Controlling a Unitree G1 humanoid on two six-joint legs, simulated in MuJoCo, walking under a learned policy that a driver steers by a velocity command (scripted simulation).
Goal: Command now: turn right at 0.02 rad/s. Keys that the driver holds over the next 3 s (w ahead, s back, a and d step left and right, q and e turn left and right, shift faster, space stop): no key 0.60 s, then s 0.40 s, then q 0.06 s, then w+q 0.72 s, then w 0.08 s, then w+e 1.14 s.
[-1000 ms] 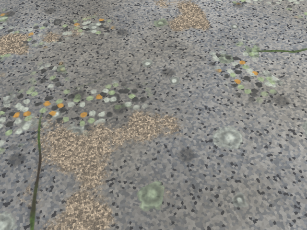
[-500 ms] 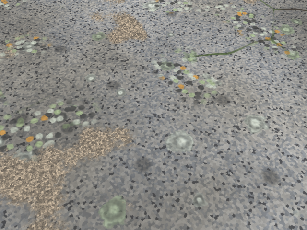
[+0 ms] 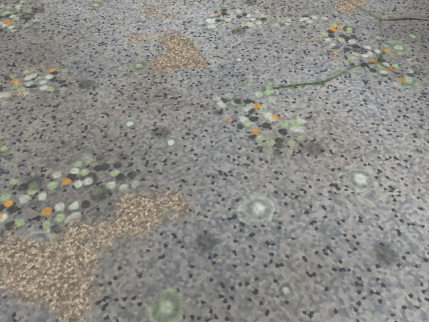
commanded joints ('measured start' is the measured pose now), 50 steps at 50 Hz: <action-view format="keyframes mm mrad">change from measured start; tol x8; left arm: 1 -7 120 28 -39 -1 -11 7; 30 -1 102 19 201 -6 -8 23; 50 37 146 34 180 -34 5 -5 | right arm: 1 -4 -107 -24 -40 1 -14 -4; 37 75 -186 -35 132 14 16 -34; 45 -99 -221 -51 77 36 35 -61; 50 6 -207 -59 122 58 77 -61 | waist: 1 0 -7 -46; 33 -8 7 -6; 40 -5 195 -68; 50 -20 46 -85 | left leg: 1 -17 54 -51 -83 147 18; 30 -27 45 -54 -148 114 36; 36 7 104 -108 -89 450 108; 41 -56 395 -333 -178 806 347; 48 119 245 -185 -60 782 195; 50 37 156 -121 18 552 120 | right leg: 1 37 -74 71 -79 188 -24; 30 65 -55 24 -116 181 4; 36 -4 -36 -2 19 288 4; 38 -19 -13 -29 123 184 16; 40 -55 7 -71 389 -258 32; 42 -135 -21 -12 623 -419 56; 47 -77 -66 -73 177 -187 92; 50 70 -58 -74 -225 228 38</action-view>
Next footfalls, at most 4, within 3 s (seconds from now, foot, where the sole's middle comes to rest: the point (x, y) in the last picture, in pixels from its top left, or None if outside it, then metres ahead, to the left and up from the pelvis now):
1.00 right None -0.04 -0.13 -0.77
1.72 left None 0.07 0.21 -0.77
2.28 right None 0.45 0.24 -0.77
2.70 left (65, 283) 0.64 0.52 -0.77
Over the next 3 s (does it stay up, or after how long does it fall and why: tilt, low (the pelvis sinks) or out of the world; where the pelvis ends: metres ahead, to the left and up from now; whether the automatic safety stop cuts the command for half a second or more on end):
stays up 0.63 0.41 0.01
